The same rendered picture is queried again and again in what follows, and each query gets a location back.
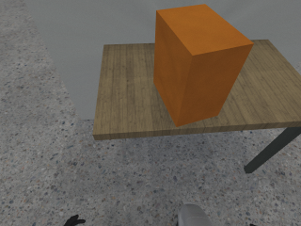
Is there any carton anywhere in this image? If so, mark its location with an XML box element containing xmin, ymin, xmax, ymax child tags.
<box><xmin>153</xmin><ymin>4</ymin><xmax>254</xmax><ymax>127</ymax></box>

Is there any right robot thigh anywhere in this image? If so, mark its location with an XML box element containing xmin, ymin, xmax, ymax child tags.
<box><xmin>178</xmin><ymin>203</ymin><xmax>214</xmax><ymax>226</ymax></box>

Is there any table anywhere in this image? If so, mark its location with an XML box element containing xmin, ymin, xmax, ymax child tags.
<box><xmin>92</xmin><ymin>40</ymin><xmax>301</xmax><ymax>174</ymax></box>

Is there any robot left hand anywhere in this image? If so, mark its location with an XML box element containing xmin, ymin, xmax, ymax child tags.
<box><xmin>64</xmin><ymin>214</ymin><xmax>86</xmax><ymax>226</ymax></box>

